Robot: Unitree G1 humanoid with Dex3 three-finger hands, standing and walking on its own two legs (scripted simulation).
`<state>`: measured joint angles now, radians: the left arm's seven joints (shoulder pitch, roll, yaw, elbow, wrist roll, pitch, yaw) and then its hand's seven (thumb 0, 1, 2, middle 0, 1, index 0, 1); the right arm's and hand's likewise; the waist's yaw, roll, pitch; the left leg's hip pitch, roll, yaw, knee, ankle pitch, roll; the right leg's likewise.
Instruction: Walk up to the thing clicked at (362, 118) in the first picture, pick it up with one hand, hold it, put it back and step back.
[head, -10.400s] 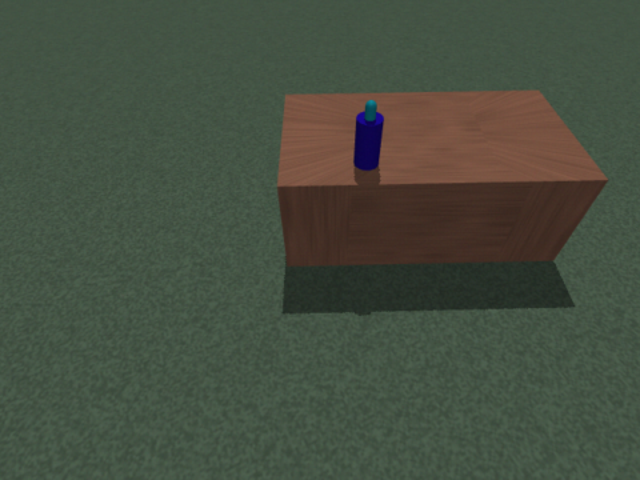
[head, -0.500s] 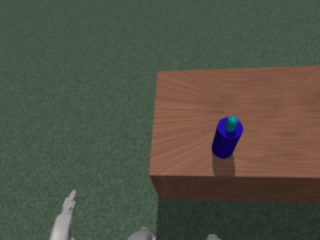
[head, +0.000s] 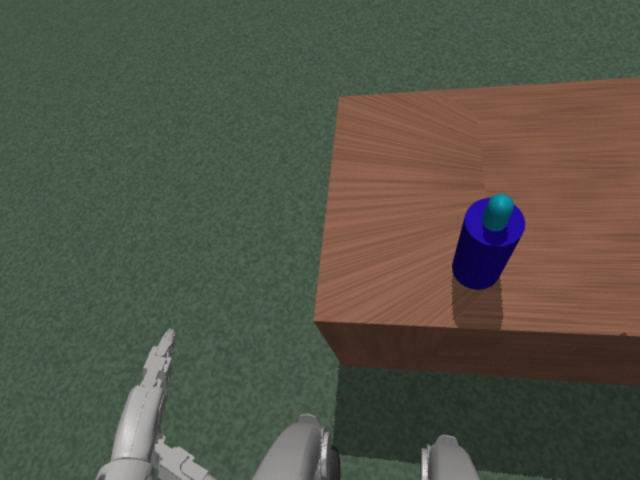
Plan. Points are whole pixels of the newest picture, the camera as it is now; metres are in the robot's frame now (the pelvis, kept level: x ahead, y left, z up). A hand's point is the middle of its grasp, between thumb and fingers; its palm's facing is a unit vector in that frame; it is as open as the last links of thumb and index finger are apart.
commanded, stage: approach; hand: right
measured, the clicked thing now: (487, 239) +0.50 -0.17 -0.15
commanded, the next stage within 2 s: close in in 0.22 s
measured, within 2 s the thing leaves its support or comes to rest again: neither
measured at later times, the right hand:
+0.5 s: hand (533, 278) +0.45 -0.24 -0.19, palm faces +0.14 +0.99 +0.07, open 17.7 cm
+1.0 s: hand (492, 273) +0.45 -0.18 -0.18, palm faces +0.14 +0.99 +0.03, open 17.6 cm
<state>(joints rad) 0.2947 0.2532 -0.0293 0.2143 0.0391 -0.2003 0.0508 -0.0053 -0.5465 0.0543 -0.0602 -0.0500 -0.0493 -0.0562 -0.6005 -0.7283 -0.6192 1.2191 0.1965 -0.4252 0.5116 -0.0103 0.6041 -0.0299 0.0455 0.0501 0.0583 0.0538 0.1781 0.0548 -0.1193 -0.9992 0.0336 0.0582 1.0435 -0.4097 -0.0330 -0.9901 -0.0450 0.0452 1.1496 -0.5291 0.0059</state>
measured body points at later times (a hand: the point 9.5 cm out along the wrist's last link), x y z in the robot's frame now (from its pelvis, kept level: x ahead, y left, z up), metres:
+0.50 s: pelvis -0.04 +0.00 -0.12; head +0.16 -0.08 +0.27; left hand +0.13 +0.25 -0.02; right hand +0.44 -0.29 -0.19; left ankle +0.04 +0.15 -0.65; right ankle +0.00 -0.12 -0.65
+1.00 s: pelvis -0.05 +0.01 -0.12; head +0.14 -0.06 +0.28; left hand +0.13 +0.27 +0.02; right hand +0.44 -0.23 -0.18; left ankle +0.04 +0.15 -0.65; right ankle +0.00 -0.12 -0.65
